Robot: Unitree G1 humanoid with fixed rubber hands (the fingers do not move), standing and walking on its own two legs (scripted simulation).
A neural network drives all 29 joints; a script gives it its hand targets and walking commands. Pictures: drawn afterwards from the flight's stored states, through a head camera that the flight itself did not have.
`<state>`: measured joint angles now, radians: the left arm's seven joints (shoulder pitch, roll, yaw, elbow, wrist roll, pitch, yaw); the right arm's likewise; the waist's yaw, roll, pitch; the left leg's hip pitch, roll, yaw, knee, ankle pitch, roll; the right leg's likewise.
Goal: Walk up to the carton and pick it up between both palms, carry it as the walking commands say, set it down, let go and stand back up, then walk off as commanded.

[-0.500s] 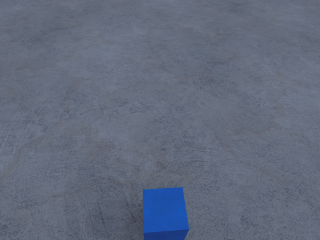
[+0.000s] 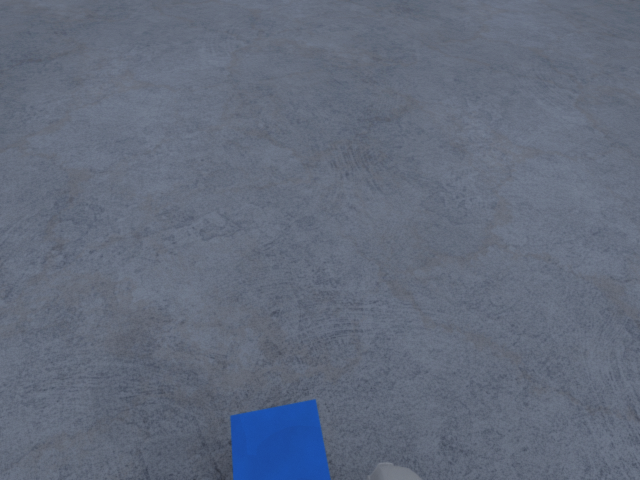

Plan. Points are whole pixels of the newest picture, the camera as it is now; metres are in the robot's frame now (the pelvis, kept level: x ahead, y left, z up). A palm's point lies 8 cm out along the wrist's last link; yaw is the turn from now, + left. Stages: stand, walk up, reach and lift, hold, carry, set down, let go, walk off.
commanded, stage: walk off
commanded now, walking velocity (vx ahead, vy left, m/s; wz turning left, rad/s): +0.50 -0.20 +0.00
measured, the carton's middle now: (280, 464) +0.30 +0.05 -0.65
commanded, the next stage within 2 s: none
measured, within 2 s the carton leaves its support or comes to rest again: neither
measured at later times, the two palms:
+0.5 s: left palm out of the picture +0.05 +0.06 -0.12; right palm (467, 289) +0.42 -0.31 -0.11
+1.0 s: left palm (271, 232) +0.63 +0.04 -0.14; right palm (545, 333) +0.34 -0.44 -0.14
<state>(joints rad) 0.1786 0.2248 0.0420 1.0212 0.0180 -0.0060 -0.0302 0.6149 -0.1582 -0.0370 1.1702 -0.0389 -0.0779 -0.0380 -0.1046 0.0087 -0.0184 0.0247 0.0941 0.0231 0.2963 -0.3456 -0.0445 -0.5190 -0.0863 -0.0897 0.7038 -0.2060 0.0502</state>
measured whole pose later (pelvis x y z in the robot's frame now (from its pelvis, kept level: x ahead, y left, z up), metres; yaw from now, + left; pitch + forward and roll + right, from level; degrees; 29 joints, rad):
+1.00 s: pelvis +0.48 -0.20 -0.02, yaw +2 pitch +0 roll +0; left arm 0.09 0.24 0.05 0.91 0.03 -0.03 -0.08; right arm 0.55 -0.20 -0.09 1.10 -0.03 -0.08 -0.02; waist -0.10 0.00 0.06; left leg 0.08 0.18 0.15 0.42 -0.46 -0.12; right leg -0.46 -0.09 -0.13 0.55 -0.14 -0.02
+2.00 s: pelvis +0.64 -0.28 +0.00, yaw +4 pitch +0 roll +0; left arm 0.65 0.09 0.05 1.18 0.02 -0.02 0.02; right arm 0.03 -0.12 -0.03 1.01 -0.01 0.00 -0.03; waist 0.10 -0.03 0.01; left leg -0.10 0.04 0.17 0.43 -0.39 0.05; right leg -0.13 0.03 -0.21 0.39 -0.28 -0.09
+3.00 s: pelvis +1.00 -0.33 +0.00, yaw +3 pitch -1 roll -1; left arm 0.30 0.17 0.01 1.13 0.02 -0.01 0.01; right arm 0.22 -0.13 -0.02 0.97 -0.01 -0.03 -0.03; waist 0.02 -0.03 0.05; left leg -0.27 0.04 0.18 0.48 -0.19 0.06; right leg -0.16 -0.04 -0.10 0.48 -0.32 0.02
